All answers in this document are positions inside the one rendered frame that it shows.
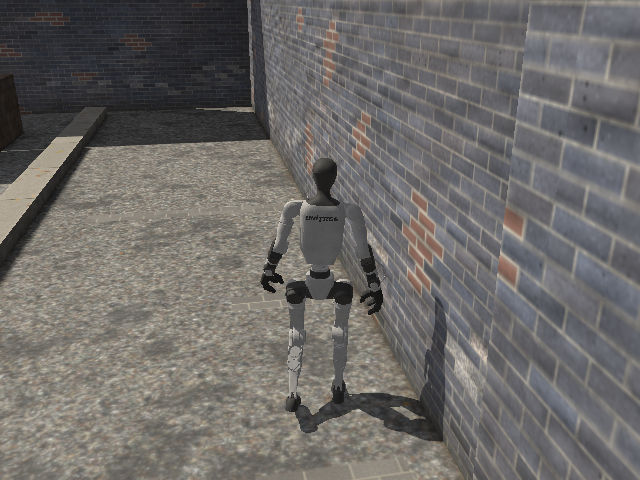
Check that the left robot upper arm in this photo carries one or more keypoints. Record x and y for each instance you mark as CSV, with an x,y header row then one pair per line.
x,y
291,210

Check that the right robot upper arm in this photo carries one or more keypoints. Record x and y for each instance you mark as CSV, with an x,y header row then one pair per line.
x,y
354,213

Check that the right robot forearm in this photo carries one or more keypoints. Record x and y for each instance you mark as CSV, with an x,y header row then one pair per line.
x,y
370,272

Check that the robot right shin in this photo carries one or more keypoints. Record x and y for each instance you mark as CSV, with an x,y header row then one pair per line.
x,y
340,359

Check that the right robot hand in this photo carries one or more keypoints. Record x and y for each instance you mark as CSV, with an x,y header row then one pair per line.
x,y
377,298

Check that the left robot forearm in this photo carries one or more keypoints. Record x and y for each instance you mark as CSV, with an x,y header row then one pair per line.
x,y
271,261

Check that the left robot hand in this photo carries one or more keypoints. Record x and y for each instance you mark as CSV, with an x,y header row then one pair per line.
x,y
275,279

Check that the right robot foot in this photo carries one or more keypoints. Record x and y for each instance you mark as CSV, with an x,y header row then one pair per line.
x,y
338,395

